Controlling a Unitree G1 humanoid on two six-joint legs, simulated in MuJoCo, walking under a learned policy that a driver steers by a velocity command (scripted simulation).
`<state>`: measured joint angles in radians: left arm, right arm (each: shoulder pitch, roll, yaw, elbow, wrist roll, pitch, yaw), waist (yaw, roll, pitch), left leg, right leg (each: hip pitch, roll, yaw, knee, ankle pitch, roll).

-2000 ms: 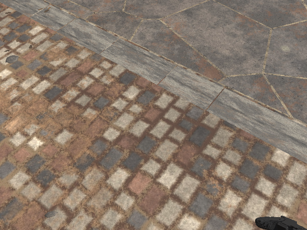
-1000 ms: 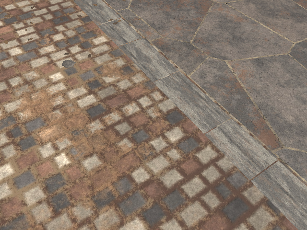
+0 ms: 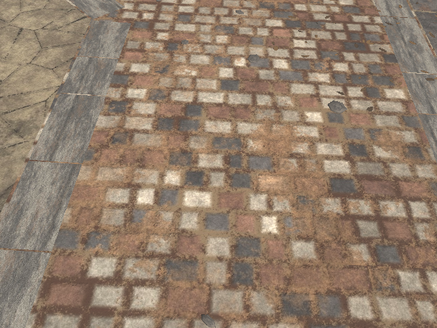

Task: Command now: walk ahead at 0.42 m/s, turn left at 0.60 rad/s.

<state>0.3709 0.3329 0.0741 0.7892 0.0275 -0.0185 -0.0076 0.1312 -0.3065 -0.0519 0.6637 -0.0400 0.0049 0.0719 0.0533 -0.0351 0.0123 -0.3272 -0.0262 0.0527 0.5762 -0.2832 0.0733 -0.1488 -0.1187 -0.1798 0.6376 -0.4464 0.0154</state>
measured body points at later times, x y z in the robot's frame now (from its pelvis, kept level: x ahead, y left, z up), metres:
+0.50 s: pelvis +0.27 +0.03 -0.01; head +0.31 +0.03 +0.43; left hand +0.43 +0.30 -0.10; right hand +0.27 -0.25 -0.15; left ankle +0.03 +0.08 -0.70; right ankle +0.40 -0.02 -0.73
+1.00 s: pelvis +0.54 +0.10 +0.00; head +0.58 +0.12 +0.44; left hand +0.46 +0.35 -0.14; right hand +0.79 -0.09 -0.09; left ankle +0.65 +0.21 -0.73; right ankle +0.40 -0.02 -0.72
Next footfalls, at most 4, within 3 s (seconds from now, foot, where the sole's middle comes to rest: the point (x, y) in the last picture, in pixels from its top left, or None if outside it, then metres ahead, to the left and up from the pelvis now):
0.48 right None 0.44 -0.02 -0.76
0.98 left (162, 263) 0.68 0.22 -0.76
1.50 right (234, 204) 0.94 -0.01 -0.77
2.06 left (229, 133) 1.29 0.02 -0.76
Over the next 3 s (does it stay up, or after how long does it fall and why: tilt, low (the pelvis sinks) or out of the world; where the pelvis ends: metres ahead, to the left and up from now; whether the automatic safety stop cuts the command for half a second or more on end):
stays up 1.52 -0.20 0.01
